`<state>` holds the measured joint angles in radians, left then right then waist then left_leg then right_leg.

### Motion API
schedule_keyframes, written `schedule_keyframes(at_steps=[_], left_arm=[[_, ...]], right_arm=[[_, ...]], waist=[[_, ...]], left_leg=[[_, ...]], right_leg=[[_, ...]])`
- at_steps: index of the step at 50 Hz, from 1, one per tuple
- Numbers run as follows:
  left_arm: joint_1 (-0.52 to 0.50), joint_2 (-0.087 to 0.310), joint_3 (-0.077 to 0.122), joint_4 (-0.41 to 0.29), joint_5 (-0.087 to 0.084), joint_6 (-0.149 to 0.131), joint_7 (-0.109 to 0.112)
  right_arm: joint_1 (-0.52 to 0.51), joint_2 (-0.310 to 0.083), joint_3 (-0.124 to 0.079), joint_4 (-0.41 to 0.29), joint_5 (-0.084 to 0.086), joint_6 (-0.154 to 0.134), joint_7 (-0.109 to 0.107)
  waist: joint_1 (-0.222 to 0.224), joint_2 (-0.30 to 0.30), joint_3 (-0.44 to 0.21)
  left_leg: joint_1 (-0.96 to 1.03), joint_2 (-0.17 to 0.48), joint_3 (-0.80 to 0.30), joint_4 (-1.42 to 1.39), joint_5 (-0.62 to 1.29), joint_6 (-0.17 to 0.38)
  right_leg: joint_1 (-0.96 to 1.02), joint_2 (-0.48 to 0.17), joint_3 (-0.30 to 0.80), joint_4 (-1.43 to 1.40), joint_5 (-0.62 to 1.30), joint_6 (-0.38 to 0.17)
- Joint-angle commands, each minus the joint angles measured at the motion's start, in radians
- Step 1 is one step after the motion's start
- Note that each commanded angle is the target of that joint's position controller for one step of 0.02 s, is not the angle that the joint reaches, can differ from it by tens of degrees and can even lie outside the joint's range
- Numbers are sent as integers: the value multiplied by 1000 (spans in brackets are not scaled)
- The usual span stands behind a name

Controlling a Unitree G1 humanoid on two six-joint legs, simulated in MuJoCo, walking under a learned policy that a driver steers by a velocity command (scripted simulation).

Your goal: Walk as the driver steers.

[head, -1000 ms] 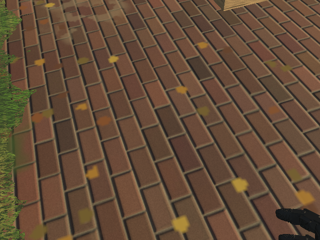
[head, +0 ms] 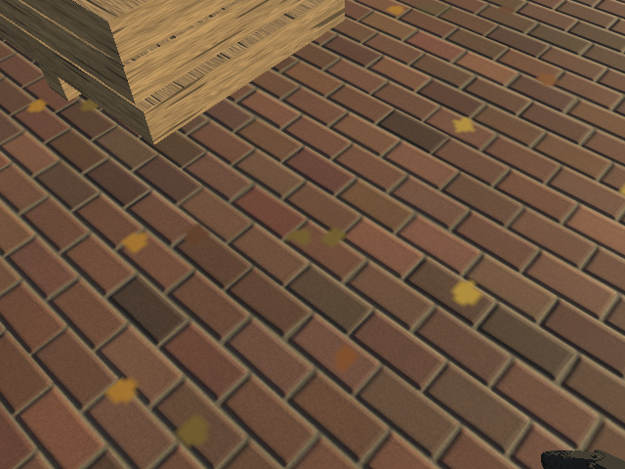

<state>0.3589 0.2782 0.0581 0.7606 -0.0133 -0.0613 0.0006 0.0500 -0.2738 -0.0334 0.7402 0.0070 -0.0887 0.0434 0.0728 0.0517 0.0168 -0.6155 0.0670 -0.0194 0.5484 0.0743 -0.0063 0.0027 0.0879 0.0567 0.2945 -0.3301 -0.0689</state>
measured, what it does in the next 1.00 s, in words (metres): walks ahead: left foot, then right foot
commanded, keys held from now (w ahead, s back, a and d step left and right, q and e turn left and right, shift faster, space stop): w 0.50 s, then w+q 0.50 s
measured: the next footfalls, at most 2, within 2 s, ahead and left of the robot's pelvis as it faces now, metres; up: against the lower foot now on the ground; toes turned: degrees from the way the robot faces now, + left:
left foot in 0.08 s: +0.23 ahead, +0.13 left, +0.00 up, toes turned +1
right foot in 0.60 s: +0.52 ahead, -0.12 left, +0.00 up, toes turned +0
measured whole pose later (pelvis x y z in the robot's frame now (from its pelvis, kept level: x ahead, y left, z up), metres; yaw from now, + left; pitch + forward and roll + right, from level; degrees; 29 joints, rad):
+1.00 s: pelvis +0.56 +0.00 +0.00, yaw +13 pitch +1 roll -2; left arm 0.31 0.27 0.07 0.86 0.01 -0.09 0.01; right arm 0.15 -0.28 -0.06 0.74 0.02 -0.02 0.04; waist 0.07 0.04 0.02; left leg -0.68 0.11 -0.02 0.74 0.02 0.01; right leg 0.04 0.01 -0.23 0.23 -0.28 -0.01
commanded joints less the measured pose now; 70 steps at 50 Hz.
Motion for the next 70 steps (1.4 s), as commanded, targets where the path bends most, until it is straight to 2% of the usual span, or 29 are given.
schedule_keyframes(at_steps=[1,3,4,5,6,7,10,14,20,26,28,29,30,31,32,33,36,41,46,51,54,56,57,58,59,60,62,66,70], left_arm=[[50,172,48,-14,-2,6,10],[15,181,48,-16,-2,15,14],[7,158,36,-25,6,16,16],[87,83,12,-52,16,6,14],[157,46,-3,-33,5,-13,8],[59,139,16,-42,-14,-23,0],[-96,141,23,-80,1,-28,1],[-53,81,13,-68,6,-1,7],[-253,39,-7,-112,8,-19,-6],[-384,64,-2,-162,-3,-36,-38],[-314,95,12,-150,1,-43,-40],[-197,128,32,-117,5,-45,-35],[-30,186,55,-79,18,-45,-24],[89,291,81,-66,34,-37,-14],[128,235,67,-54,22,-29,-14],[71,176,47,-55,15,-27,-11],[-114,84,17,-57,20,-40,-12],[-160,100,32,-17,33,-65,-6],[-127,137,43,15,27,-52,12],[-60,177,61,57,2,-18,15],[-40,206,65,91,-16,-1,10],[-60,185,49,104,-16,7,12],[-31,103,19,79,7,-4,6],[43,35,-7,88,-7,-28,-6],[-64,148,26,80,-47,-46,-13],[-135,149,28,50,-62,-52,-17],[-146,129,34,65,-24,-38,-3],[-91,65,27,94,-22,17,3],[-179,53,23,63,-11,14,-4]], right_arm=[[-105,-101,-25,-100,2,-26,13],[39,-140,-47,-66,-3,-29,6],[191,-187,-66,-31,-10,-30,-1],[339,-272,-86,-15,-30,-29,-9],[396,-251,-83,17,-12,-22,-1],[365,-179,-62,13,12,-16,-5],[193,-118,-38,-14,-14,-5,-12],[180,-126,-39,2,-8,-21,-13],[249,-166,-49,38,5,-6,-32],[337,-191,-59,87,19,25,-39],[319,-205,-63,90,21,36,-45],[300,-198,-59,87,21,40,-47],[296,-152,-41,70,7,37,-47],[399,-45,-7,42,-9,19,-42],[405,-60,-7,53,11,3,-38],[319,-159,-37,37,39,-2,-36],[240,-140,-49,15,22,22,-41],[242,-79,-49,7,18,67,-46],[101,-45,-36,-39,12,55,-17],[-26,-46,-32,-111,12,55,11],[18,-69,-45,-124,5,55,11],[300,-165,-98,-44,8,53,-7],[439,-269,-125,-15,-4,57,-29],[416,-286,-113,-26,-8,49,-30],[387,-201,-88,-38,-9,38,-23],[337,-169,-78,-28,-14,31,-23],[217,-89,-59,-21,-13,14,-20],[174,-87,-64,-2,-25,-22,-27],[191,-103,-68,30,-28,-22,-50]], waist=[[-5,-137,35],[-91,-153,-56],[-162,-136,-175],[-170,33,-350],[-158,238,-448],[-187,131,-321],[-113,-3,-45],[-59,32,-30],[-122,7,9],[-152,20,43],[-96,36,8],[-29,25,-61],[42,-7,-198],[32,-221,-371],[50,-327,-461],[56,-223,-292],[-39,-176,-62],[-89,-129,3],[-42,-98,39],[0,-88,82],[-59,-120,34],[-220,-100,-118],[-242,61,-255],[-176,201,-412],[-229,61,-356],[-202,62,-207],[-122,29,-79],[-64,8,-23],[-79,1,19]], left_leg=[[-18,-21,12,-47,-94,44],[205,-80,68,-77,-125,88],[458,-31,30,-40,-58,132],[860,206,-316,-17,-75,260],[1035,331,-695,-168,-264,355],[968,302,-649,-214,-437,307],[554,195,-347,-306,-275,241],[427,157,-205,-391,-93,262],[451,99,-47,-410,-9,211],[612,179,-92,-332,-2,190],[634,182,-111,-244,130,170],[606,141,-83,-115,246,146],[473,85,-47,109,166,112],[87,-56,24,502,-234,37],[-75,-106,-82,684,-663,25],[-162,-47,-111,758,-613,33],[-82,60,-81,646,-401,27],[-62,74,-92,552,-243,-8],[-53,56,-23,260,-18,1],[-95,37,40,115,-101,49],[65,-45,89,71,-270,106],[499,-104,101,-16,-169,158],[856,131,-218,-6,-158,243],[1004,363,-698,-177,-240,399],[938,339,-625,-221,-259,346],[805,301,-434,-226,-218,295],[581,216,-230,-282,-130,229],[459,200,-70,-397,-38,220],[498,170,72,-432,-16,187]], right_leg=[[55,-317,152,8,493,-125],[53,-274,113,170,806,-90],[-45,-224,71,362,802,-58],[-378,-106,25,731,456,6],[-624,12,80,961,-253,43],[-746,-51,121,1046,-238,39],[-708,-181,33,902,-10,37],[-635,-218,12,777,64,69],[-621,-194,-34,395,390,87],[-615,-154,-33,228,333,47],[-501,-125,-46,190,263,23],[-328,-101,-69,155,272,0],[-44,-179,-7,207,308,-45],[376,-449,362,222,250,-176],[423,-524,645,68,72,-231],[297,-486,525,31,-31,-180],[-75,-381,218,-77,92,-121],[-182,-357,-15,-168,311,-126],[-122,-330,-176,-175,372,-96],[52,-386,-226,-115,457,-78],[89,-402,-223,26,838,-70],[-55,-333,-265,376,894,-25],[-378,-246,-271,739,471,24],[-609,-60,-88,1048,-260,61],[-689,-98,71,1104,-248,48],[-738,-147,46,1076,-182,33],[-671,-228,34,927,-35,36],[-616,-243,51,849,99,60],[-696,-229,51,635,302,72]])
Keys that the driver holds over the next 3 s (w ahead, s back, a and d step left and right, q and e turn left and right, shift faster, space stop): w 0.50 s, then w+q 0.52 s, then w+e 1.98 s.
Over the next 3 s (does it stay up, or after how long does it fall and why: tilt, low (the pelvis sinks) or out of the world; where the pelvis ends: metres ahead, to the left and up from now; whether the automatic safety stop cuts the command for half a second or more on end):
stays up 1.60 -0.16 0.01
